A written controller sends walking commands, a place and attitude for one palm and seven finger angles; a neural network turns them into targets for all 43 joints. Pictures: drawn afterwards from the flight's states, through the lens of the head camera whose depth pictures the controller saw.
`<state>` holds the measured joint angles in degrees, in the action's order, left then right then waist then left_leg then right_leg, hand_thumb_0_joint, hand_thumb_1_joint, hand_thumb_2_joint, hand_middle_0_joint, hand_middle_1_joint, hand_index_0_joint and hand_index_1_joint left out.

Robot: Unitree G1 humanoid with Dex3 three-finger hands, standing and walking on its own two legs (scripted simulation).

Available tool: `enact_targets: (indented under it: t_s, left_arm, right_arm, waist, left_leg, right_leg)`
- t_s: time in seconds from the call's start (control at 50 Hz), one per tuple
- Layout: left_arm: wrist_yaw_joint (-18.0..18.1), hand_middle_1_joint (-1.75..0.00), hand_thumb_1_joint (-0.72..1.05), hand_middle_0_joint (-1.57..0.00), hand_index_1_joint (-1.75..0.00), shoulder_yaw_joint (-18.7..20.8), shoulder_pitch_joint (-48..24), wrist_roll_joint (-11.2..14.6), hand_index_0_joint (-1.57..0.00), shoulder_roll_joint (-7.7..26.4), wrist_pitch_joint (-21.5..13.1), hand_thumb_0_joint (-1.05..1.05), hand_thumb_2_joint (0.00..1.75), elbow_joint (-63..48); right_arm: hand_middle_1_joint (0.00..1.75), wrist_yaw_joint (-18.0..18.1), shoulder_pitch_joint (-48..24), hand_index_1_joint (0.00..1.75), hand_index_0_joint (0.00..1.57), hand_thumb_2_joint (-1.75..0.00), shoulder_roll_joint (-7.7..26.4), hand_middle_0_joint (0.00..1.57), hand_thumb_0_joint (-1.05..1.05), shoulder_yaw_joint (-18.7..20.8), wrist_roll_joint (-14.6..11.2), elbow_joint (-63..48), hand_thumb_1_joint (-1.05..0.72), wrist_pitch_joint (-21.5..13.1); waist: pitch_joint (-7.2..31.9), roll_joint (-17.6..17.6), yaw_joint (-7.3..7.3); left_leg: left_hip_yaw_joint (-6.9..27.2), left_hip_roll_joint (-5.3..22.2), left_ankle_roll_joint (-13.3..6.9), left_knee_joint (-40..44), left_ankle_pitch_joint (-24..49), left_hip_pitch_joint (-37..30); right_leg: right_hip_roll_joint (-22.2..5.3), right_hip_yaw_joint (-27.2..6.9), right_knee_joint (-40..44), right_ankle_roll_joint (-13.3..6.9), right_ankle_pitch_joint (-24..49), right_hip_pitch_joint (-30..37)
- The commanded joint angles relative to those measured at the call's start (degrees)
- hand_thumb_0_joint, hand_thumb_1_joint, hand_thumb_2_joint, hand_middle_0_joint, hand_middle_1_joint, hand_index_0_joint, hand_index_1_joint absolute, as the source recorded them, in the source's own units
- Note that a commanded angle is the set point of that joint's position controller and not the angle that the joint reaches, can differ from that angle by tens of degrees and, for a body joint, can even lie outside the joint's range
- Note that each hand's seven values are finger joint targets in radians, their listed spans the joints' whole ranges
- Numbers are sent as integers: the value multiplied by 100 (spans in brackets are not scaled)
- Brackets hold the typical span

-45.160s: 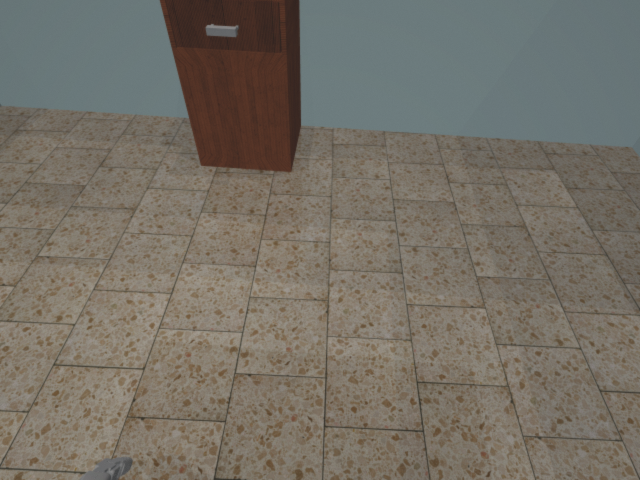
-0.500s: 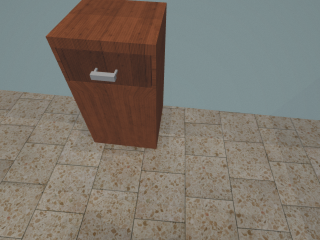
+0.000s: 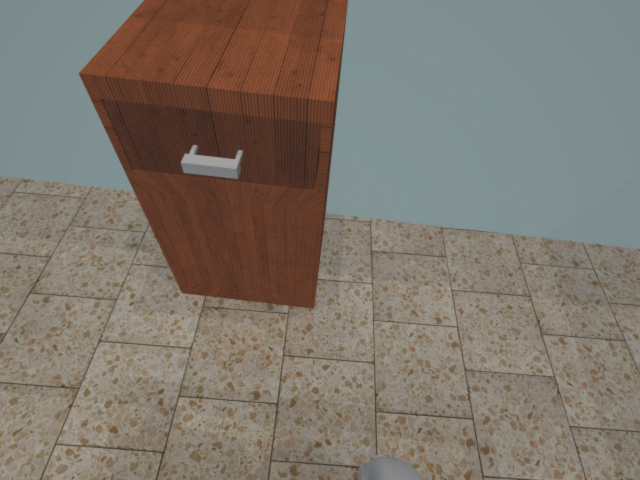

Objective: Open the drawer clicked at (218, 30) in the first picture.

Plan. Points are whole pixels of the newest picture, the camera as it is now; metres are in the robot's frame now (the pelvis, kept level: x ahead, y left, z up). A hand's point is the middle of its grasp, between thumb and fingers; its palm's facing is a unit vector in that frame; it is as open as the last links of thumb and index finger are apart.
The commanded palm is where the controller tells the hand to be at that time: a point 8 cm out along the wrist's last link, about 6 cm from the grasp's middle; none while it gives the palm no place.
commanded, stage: take the last steps up to it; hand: left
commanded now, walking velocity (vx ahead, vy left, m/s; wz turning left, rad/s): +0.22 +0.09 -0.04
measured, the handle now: (214, 159) +0.70 +0.24 -0.09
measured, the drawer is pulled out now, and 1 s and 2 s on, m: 0.00 0.00 0.00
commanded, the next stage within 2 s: come to a stop and stand still in 0.20 s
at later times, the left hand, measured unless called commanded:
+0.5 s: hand (187, 431) +0.21 +0.20 -0.19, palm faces +0.06 -0.98 -0.20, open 7.2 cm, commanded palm none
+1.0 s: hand (204, 414) +0.22 +0.17 -0.16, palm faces +0.04 -0.96 -0.28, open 7.3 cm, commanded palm none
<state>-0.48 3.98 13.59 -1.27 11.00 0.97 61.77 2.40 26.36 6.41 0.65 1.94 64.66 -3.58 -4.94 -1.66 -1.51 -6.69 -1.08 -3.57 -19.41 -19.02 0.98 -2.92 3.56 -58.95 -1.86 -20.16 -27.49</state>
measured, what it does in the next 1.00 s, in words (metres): walks ahead: right foot, then left foot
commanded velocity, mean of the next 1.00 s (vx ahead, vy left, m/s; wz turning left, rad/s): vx -0.07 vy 0.03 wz -0.01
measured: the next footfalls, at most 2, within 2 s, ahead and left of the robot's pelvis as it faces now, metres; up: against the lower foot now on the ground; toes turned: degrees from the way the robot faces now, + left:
right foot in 0.20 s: +0.20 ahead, -0.10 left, +0.00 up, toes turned -7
left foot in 0.46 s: +0.21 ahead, +0.16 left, +0.00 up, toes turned +4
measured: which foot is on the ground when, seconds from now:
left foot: down 0.00-0.20, up 0.22-0.44, down 0.46-0.72, up 0.74-1.00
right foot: up 0.00-0.18, down 0.20-0.48, up 0.50-0.70, down 0.72-1.00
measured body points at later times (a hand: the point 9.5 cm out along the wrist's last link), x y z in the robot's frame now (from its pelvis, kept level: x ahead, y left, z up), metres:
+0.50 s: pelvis +0.16 +0.02 -0.01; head +0.21 +0.03 +0.43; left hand +0.20 +0.25 -0.17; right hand +0.19 -0.22 -0.16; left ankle +0.17 +0.16 -0.74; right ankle +0.16 -0.10 -0.74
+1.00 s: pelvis +0.16 -0.02 +0.00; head +0.23 -0.04 +0.45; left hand +0.22 +0.22 -0.14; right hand +0.25 -0.27 -0.16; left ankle +0.11 +0.13 -0.69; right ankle +0.17 -0.08 -0.74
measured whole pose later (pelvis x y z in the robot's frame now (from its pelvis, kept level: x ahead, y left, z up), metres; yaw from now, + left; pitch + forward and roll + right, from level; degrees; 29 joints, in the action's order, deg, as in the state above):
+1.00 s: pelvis +0.16 -0.02 +0.00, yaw +0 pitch +0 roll +3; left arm 2.3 2.9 10.0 -1.4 10.1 0.4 55.6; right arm 1.2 5.3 12.5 3.2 0.7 58.0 4.2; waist -7.6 0.0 0.9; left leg 0.0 -0.1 2.2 -46.3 -27.3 17.2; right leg 1.0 3.7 -24.0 -5.3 -12.6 -12.1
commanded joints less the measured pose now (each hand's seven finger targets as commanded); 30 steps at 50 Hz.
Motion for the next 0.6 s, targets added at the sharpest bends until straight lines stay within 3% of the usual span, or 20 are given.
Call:
enact_targets:
  t_s: [0.0,0.08,0.1,0.14,0.16,0.18,0.2,0.22,0.24,0.26,0.3,0.34,0.4,0.42,0.44,0.46,0.48,0.52,0.56,0.58]
  left_arm:
    - [-56,-30,90,-20,-30,-66,-711,19,-20,-2,-233,0,90,-702]
    - [-15,-30,90,-20,-30,-42,-539,24,-20,57,-223,0,90,-687]
    - [2,-30,90,-20,-30,-14,-282,28,-20,110,-227,0,90,-631]
    - [46,-30,90,-20,-30,115,829,16,-20,320,-285,0,90,-341]
    - [92,-30,90,-20,-30,231,1542,-15,-20,699,-343,0,90,-166]
    - [135,-30,90,-20,-30,358,1945,-6,-20,1182,-369,0,90,-95]
    - [196,-30,90,-20,-30,334,1489,77,-20,1185,-331,0,90,-212]
    - [258,-30,90,-20,-30,301,847,85,-20,1004,-246,0,90,-401]
    - [289,-30,90,-20,-30,173,343,20,-20,558,-304,0,90,-492]
    - [289,-30,90,-20,-30,95,33,-18,-20,335,-350,0,90,-580]
    - [280,-30,90,-20,-30,70,-222,-51,-20,228,-381,0,90,-664]
    - [284,-30,90,-20,-30,171,-187,-71,-20,377,-363,0,90,-671]
    - [286,-30,90,-20,-30,177,-47,5,-20,496,-264,0,90,-566]
    - [274,-30,90,-20,-30,123,67,15,-20,382,-208,0,90,-537]
    - [274,-30,90,-20,-30,85,212,56,-20,199,-146,0,90,-590]
    - [283,-30,90,-20,-30,56,288,78,-20,172,-116,0,90,-589]
    - [283,-30,90,-20,-30,53,280,68,-20,227,-99,0,90,-561]
    - [235,-30,90,-20,-30,73,179,60,-20,297,-19,0,90,-554]
    - [231,-30,90,-20,-30,108,17,55,-20,444,-30,0,90,-683]
    - [221,-30,90,-20,-30,126,-28,61,-20,504,-24,0,90,-738]
  right_arm:
    - [30,64,883,30,20,-90,685,20,0,57,-41,243,-90,-73]
    - [30,72,832,30,20,-90,755,20,0,57,-73,327,-90,-13]
    - [30,72,764,30,20,-90,774,20,0,65,-86,316,-90,7]
    - [30,57,423,30,20,-90,805,20,0,113,-156,220,-90,26]
    - [30,6,319,30,20,-90,681,20,0,108,-221,79,-90,-4]
    - [30,-18,399,30,20,-90,445,20,0,129,-261,-98,-90,-32]
    - [30,-33,90,30,20,-90,614,20,0,215,-190,-172,-90,90]
    - [30,-99,-152,30,20,-90,383,20,0,222,-158,-300,-90,148]
    - [30,-130,-240,30,20,-90,215,20,0,206,-82,-266,-90,207]
    - [30,-159,-43,30,20,-90,94,20,0,185,-54,-214,-90,278]
    - [30,-185,168,30,20,-90,-33,20,0,142,-65,-195,-90,376]
    - [30,-181,229,30,20,-90,-179,20,0,116,-85,-187,-90,383]
    - [30,-154,98,30,20,-90,73,20,0,134,-84,-258,-90,371]
    - [30,-137,44,30,20,-90,357,20,0,182,-93,-297,-90,318]
    - [30,-89,-136,30,20,-90,845,20,0,257,-46,-430,-90,277]
    - [30,-33,-428,30,20,-90,1123,20,0,306,-30,-587,-90,305]
    - [30,3,-621,30,20,-90,1273,20,0,339,-5,-665,-90,353]
    - [30,52,-879,30,20,-90,1284,20,0,357,0,-735,-90,382]
    - [30,99,-751,30,20,-90,1430,20,0,435,-4,-732,-90,438]
    - [30,127,-769,30,20,-90,1538,20,0,484,-16,-735,-90,457]
  waist:
    - [-224,897,-79]
    - [-100,986,51]
    - [-8,920,189]
    - [386,700,746]
    - [775,23,1028]
    - [1216,-1058,970]
    - [671,-315,828]
    - [-309,206,564]
    - [-522,-56,267]
    - [-465,-367,23]
    - [-234,-474,-183]
    - [274,-115,-176]
    - [641,55,-137]
    - [853,397,-64]
    - [857,1160,67]
    - [787,1383,132]
    - [597,1067,108]
    - [287,1403,96]
    - [584,1573,-80]
    - [742,1596,-114]
  left_leg:
    - [596,1276,-296,495,4366,-389]
    - [423,1300,-186,33,5551,-117]
    - [405,1278,-142,-272,5802,-23]
    - [248,1088,48,-1585,5233,820]
    - [52,674,157,-2877,3562,1945]
    - [-25,-51,321,-5063,-972,2871]
    - [739,267,236,-5844,-1465,3150]
    - [894,549,184,-5566,-1213,3280]
    - [1088,848,227,-5224,-871,2921]
    - [1053,915,280,-4893,-626,2549]
    - [824,841,356,-3769,-521,1765]
    - [580,644,428,-2756,-191,1422]
    - [292,385,569,-1054,1170,917]
    - [607,676,488,-616,2121,549]
    - [1593,1561,83,-361,3764,662]
    - [1826,2060,-356,-220,4844,902]
    - [1673,2118,-516,-232,5098,1071]
    - [1468,2021,-474,-352,6268,614]
    - [1405,2023,-525,-751,7631,-420]
    - [1396,2066,-545,-868,7774,-730]
  right_leg:
    - [-50,360,1040,-60,594,-640]
    - [327,704,1799,-212,633,466]
    - [405,710,1952,-262,682,869]
    - [315,487,2572,-401,1286,2573]
    - [-642,-781,2901,-793,1476,3856]
    - [-2459,-3342,3955,-1627,2108,4215]
    - [-2722,-3520,4458,-1790,1194,3234]
    - [-2514,-2973,4792,-1643,103,2064]
    - [-2112,-2317,4846,-1280,40,911]
    - [-1815,-1706,4877,-1065,267,411]
    - [-1466,-890,4844,-848,1045,-6]
    - [-1249,-535,4327,-800,2128,372]
    - [-851,-212,3380,-478,2508,1025]
    - [-607,-88,2939,-202,2034,1004]
    - [-218,169,2554,117,965,860]
    - [19,232,2143,242,-269,1062]
    - [142,85,1691,214,-867,1163]
    - [93,24,1432,179,-801,664]
    - [217,-65,1394,144,-981,189]
    - [235,-126,1430,137,-980,90]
